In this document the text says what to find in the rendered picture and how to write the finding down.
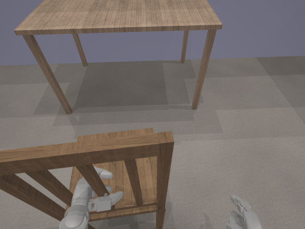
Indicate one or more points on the chair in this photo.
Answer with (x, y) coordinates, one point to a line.
(139, 160)

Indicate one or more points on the robot right hand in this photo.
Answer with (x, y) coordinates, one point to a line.
(249, 220)

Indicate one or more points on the robot left forearm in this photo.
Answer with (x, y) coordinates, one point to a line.
(76, 217)

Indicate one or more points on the table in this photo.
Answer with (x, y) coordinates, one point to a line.
(104, 16)

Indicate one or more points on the robot left hand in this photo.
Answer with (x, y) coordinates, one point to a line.
(83, 194)

